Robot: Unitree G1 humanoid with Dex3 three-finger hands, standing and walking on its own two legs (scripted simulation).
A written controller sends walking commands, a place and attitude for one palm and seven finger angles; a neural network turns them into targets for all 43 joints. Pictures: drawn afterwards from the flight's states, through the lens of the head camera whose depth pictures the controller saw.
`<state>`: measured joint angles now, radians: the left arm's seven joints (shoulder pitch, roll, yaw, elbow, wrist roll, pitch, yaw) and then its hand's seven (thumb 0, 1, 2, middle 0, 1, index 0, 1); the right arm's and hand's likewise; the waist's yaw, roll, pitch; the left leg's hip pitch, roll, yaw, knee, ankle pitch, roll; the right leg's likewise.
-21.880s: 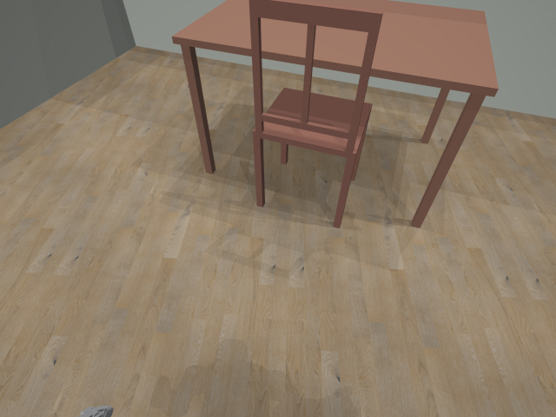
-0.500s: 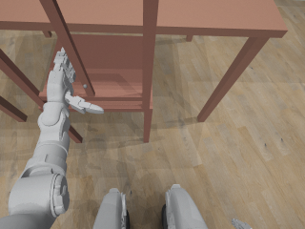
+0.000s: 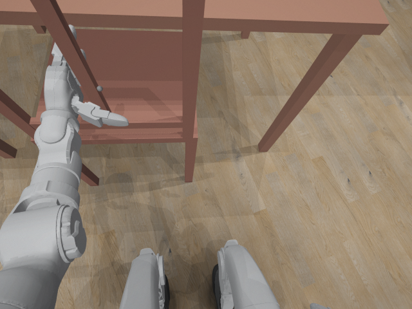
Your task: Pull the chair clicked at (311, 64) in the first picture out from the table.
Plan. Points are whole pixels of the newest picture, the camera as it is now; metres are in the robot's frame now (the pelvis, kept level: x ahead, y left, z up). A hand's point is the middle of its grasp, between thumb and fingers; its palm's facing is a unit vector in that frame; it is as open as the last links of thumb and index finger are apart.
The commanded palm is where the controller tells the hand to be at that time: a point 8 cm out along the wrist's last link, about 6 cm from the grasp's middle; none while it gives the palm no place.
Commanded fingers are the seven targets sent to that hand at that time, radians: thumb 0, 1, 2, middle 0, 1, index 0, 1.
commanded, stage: push the fingers through the gap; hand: left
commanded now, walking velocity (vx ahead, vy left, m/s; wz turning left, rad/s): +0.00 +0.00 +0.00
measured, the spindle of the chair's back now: (80, 68) +0.53 +0.18 +0.07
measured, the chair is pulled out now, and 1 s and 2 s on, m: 0.00 0.00 0.01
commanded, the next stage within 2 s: hook a spindle and tug to test in 0.28 s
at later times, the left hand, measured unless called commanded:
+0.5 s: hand (100, 89) +0.51 +0.15 +0.04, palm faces -0.02 -1.00 -0.03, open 16.8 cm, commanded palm +0.48 +0.20 +0.04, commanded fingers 0.00 -0.50 0.30 -0.18 -0.46 -0.18 -0.46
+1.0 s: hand (100, 90) +0.51 +0.15 +0.04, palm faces -0.01 -1.00 -0.03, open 10.4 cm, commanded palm +0.49 +0.19 +0.04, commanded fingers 0.00 0.45 0.71 -0.50 -1.45 -0.50 -1.45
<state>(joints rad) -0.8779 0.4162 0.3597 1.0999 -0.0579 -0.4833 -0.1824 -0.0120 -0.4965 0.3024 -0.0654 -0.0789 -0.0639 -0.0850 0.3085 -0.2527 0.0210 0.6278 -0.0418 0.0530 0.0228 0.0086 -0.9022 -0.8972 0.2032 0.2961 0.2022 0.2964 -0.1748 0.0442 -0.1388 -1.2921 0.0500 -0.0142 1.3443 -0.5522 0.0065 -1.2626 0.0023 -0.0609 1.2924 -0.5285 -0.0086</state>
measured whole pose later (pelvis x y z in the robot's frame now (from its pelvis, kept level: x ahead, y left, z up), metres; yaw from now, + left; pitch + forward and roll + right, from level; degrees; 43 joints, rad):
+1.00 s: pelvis +0.00 +0.00 +0.00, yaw +0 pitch +28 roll -3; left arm -0.87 0.39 0.32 1.10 -0.07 -0.49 -0.16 -0.01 -0.05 0.49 -0.44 -1.26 -0.44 -1.27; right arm 0.30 -0.25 0.02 0.63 -0.04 0.08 0.03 0.01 -0.90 -0.90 0.20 0.30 0.20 0.30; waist -0.17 0.04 -0.14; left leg -1.28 0.04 -0.02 1.33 -0.55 0.01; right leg -1.24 0.00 -0.07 1.28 -0.53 -0.01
